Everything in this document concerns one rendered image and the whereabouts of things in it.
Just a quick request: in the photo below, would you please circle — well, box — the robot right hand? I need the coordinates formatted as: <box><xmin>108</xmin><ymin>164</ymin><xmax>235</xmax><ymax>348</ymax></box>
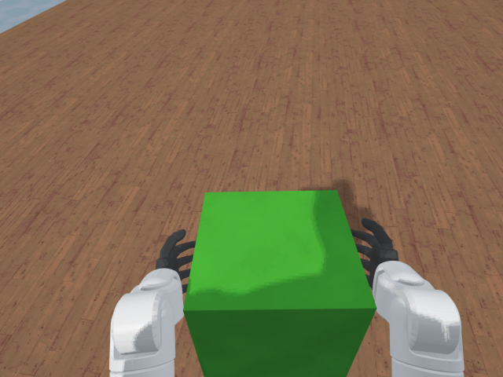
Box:
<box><xmin>351</xmin><ymin>218</ymin><xmax>398</xmax><ymax>289</ymax></box>

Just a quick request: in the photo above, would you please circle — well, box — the carton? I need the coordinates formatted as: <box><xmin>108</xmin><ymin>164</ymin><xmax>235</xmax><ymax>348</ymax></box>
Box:
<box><xmin>183</xmin><ymin>190</ymin><xmax>377</xmax><ymax>377</ymax></box>

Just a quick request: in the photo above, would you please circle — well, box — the left robot forearm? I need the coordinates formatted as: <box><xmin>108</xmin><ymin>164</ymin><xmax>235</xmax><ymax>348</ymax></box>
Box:
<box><xmin>109</xmin><ymin>269</ymin><xmax>184</xmax><ymax>377</ymax></box>

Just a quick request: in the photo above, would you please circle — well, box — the right robot forearm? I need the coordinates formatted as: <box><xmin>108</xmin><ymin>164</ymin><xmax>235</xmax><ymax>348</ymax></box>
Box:
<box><xmin>373</xmin><ymin>261</ymin><xmax>464</xmax><ymax>377</ymax></box>

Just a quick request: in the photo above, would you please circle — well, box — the robot left hand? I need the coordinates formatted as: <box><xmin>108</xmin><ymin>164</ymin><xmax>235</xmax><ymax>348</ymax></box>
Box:
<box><xmin>155</xmin><ymin>229</ymin><xmax>196</xmax><ymax>294</ymax></box>

